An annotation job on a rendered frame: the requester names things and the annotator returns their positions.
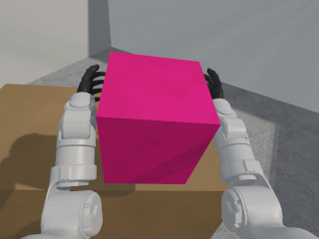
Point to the robot left hand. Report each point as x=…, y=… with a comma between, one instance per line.
x=86, y=85

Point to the left robot upper arm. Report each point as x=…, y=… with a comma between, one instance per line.
x=71, y=215

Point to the right robot upper arm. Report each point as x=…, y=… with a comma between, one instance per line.
x=253, y=212

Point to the carton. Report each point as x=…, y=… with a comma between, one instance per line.
x=155, y=119

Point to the robot right forearm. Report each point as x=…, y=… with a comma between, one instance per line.
x=238, y=166

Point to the robot right hand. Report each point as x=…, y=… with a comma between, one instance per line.
x=214, y=84

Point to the robot left forearm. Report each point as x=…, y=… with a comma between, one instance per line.
x=76, y=142

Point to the pedestal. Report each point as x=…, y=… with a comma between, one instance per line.
x=29, y=120

